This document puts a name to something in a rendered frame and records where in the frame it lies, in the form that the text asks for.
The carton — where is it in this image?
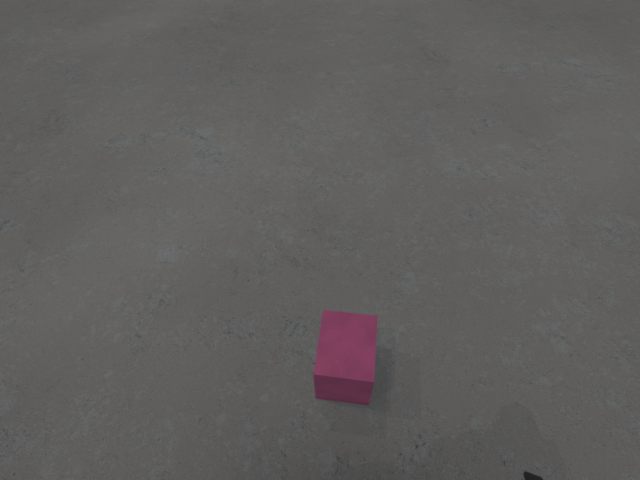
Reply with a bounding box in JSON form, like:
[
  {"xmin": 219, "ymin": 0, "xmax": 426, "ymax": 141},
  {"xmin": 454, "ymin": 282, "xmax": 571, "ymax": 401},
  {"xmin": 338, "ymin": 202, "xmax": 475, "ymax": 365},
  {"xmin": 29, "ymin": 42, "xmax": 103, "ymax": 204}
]
[{"xmin": 313, "ymin": 310, "xmax": 377, "ymax": 406}]

